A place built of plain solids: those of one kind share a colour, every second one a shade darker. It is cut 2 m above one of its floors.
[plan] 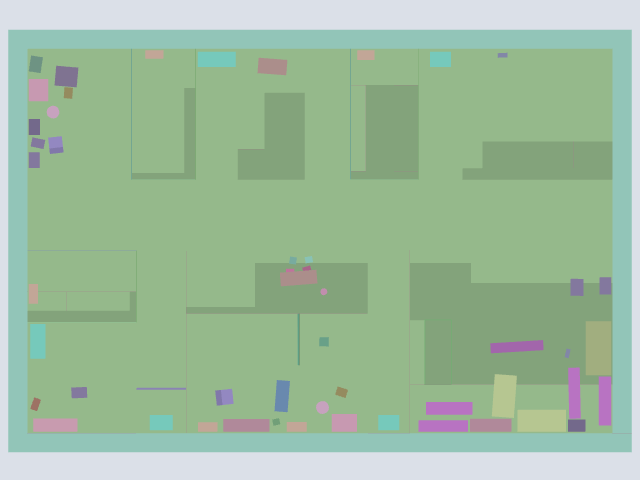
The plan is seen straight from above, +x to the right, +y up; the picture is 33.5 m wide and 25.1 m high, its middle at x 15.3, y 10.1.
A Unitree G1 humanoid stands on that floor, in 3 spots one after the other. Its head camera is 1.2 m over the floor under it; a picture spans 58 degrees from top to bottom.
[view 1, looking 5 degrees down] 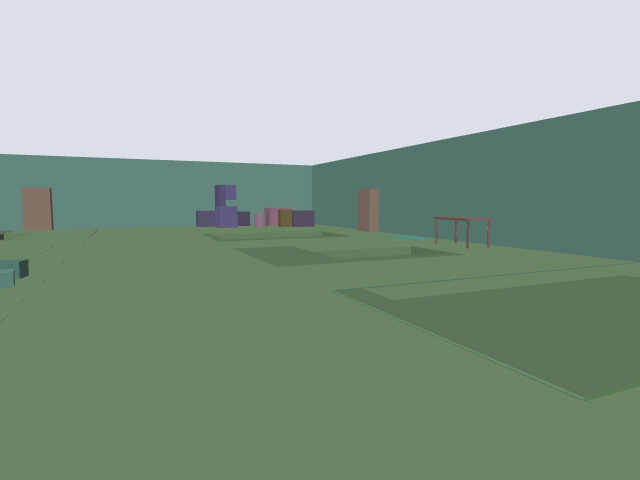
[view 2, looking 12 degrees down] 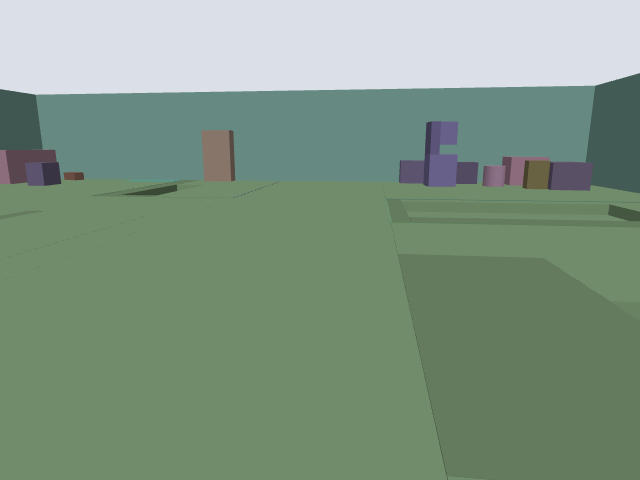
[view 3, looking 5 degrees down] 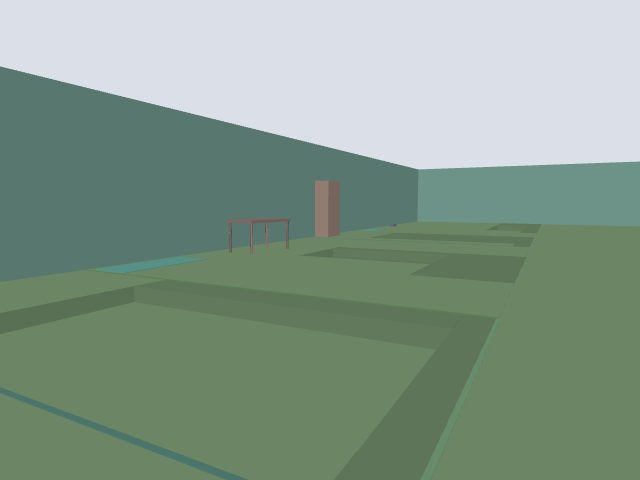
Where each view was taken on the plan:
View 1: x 22.12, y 10.75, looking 156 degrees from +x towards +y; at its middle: floor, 13.77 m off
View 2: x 15.95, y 12.95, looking -173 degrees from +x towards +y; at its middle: floor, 5.77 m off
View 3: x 4.05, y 12.82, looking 28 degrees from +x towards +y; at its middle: floor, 13.77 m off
